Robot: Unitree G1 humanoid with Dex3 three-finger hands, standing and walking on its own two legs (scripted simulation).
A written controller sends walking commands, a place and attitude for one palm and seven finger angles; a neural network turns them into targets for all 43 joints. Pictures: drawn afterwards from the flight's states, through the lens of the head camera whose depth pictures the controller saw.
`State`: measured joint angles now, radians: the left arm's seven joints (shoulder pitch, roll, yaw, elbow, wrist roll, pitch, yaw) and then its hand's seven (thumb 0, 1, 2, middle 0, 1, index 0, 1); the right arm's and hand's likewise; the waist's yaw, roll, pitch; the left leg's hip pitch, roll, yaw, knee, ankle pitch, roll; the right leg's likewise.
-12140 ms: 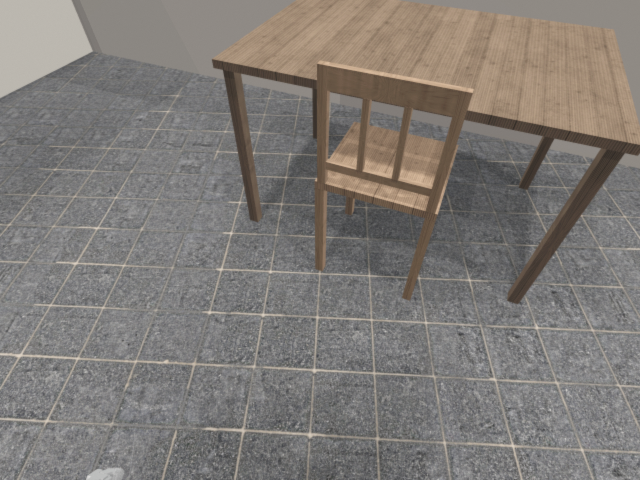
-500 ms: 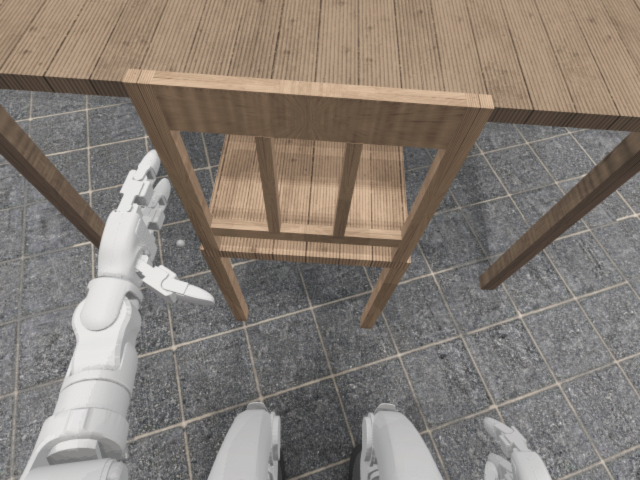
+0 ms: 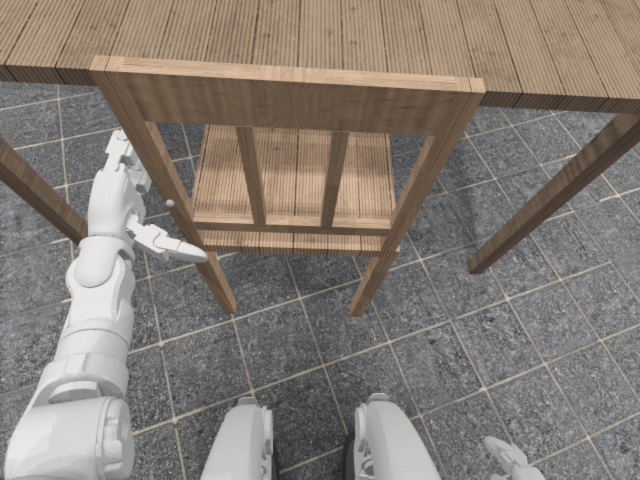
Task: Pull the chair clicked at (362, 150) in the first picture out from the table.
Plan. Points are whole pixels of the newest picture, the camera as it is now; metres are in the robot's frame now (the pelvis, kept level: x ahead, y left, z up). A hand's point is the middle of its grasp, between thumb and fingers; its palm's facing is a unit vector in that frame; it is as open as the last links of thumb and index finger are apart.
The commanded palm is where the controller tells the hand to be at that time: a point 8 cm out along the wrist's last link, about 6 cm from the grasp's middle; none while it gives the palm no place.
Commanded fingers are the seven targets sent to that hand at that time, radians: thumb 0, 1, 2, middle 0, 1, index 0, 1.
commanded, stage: push the fingers through the gap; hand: left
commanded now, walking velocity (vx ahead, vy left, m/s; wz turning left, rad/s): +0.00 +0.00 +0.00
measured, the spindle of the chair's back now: (254, 178) +0.50 +0.08 +0.00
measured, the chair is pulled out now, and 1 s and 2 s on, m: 0.00 0.00 0.01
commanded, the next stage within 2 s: hook a spindle and tug to test in 0.64 s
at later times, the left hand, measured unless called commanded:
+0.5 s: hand (175, 187) +0.47 +0.18 +0.02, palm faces -0.02 -1.00 -0.05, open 16.9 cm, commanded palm +0.45 +0.22 +0.03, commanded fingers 0.00 -0.50 0.30 -0.06 -0.08 -0.06 -0.08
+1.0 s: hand (175, 185) +0.47 +0.18 +0.02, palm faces -0.01 -1.00 -0.05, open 16.3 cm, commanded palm +0.45 +0.21 +0.03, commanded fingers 0.00 -0.50 0.30 -0.31 -0.85 -0.31 -0.85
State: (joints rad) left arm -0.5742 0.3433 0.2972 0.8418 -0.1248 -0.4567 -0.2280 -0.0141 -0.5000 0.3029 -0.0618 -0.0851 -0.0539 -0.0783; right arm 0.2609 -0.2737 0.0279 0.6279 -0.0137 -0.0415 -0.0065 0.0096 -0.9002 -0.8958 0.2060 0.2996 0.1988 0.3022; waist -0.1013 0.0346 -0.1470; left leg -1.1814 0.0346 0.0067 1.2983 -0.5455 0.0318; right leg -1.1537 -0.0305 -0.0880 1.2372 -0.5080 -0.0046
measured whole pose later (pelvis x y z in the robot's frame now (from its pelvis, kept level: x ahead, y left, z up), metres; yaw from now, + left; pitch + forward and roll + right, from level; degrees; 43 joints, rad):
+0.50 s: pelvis +0.00 +0.00 +0.00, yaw -1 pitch +26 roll -3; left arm -0.68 0.38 0.34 0.96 -0.09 -0.47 -0.21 -0.01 -0.50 0.30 -0.06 -0.09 -0.06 -0.08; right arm 0.29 -0.27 0.04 0.63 -0.02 0.02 0.01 0.01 -0.90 -0.90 0.21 0.30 0.20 0.30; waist -0.13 0.04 -0.14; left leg -1.21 0.04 0.01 1.30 -0.55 0.04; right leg -1.18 -0.02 -0.08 1.23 -0.50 0.00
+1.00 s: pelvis +0.00 +0.01 +0.00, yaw -1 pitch +26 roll -4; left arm -0.68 0.36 0.31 0.95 -0.10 -0.47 -0.19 -0.01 -0.50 0.30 -0.16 -0.38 -0.14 -0.37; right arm 0.27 -0.27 0.03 0.62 -0.02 0.04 0.02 0.01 -0.90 -0.90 0.21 0.30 0.20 0.30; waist -0.12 0.04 -0.15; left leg -1.20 0.04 0.01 1.30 -0.55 0.04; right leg -1.17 -0.03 -0.08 1.23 -0.50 0.00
